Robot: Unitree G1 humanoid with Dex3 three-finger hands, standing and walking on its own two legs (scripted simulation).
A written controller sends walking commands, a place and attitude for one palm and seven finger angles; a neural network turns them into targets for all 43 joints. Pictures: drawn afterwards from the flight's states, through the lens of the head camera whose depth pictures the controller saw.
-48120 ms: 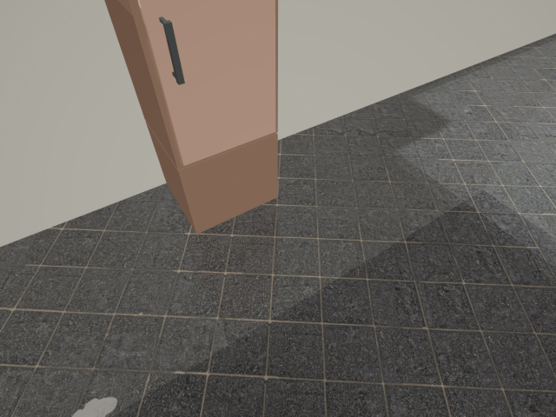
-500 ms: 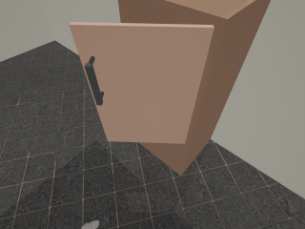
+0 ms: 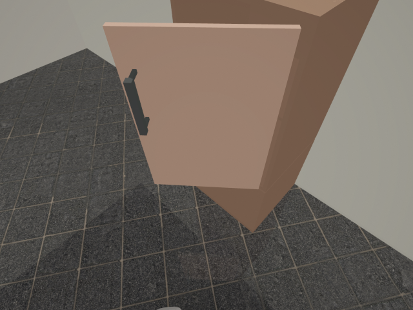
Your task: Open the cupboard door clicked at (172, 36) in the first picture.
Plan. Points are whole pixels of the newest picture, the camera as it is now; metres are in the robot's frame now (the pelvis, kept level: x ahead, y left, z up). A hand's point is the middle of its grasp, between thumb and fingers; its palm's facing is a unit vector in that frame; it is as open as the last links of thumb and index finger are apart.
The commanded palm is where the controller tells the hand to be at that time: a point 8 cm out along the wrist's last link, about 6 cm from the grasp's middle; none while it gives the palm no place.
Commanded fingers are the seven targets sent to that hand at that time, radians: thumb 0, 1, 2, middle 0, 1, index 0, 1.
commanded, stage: come to a stop and stand still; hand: left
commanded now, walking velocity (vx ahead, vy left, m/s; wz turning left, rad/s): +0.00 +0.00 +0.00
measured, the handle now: (138, 104) +0.55 +0.22 +0.07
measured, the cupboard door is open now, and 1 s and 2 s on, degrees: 39 39 39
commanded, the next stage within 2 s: look again from close up in 0.46 s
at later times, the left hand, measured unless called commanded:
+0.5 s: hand out of the picture -0.03 +0.18 -0.17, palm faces +0.03 -0.99 -0.16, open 7.4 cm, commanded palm none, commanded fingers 0.00 0.90 0.90 -0.20 -0.30 -0.20 -0.30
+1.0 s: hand out of the picture +0.01 +0.23 -0.18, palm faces +0.03 -0.98 -0.17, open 7.4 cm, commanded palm none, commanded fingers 0.00 0.90 0.90 -0.20 -0.30 -0.20 -0.30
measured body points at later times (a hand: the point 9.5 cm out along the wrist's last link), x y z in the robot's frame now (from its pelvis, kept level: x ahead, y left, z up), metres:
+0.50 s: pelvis -0.01 +0.01 +0.01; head -0.01 +0.02 +0.46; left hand -0.03 +0.23 -0.16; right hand -0.06 -0.19 -0.15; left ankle +0.07 +0.10 -0.73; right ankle +0.00 -0.10 -0.73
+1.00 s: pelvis +0.00 +0.06 +0.00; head -0.01 +0.08 +0.45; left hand +0.01 +0.28 -0.16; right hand +0.04 -0.18 -0.14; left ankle +0.07 +0.10 -0.73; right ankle +0.00 -0.10 -0.73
